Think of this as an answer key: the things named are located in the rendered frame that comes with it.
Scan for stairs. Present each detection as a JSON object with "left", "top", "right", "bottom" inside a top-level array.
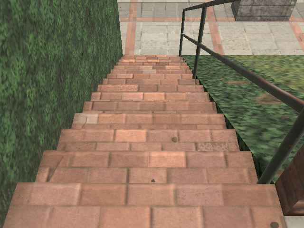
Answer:
[{"left": 35, "top": 55, "right": 258, "bottom": 184}]

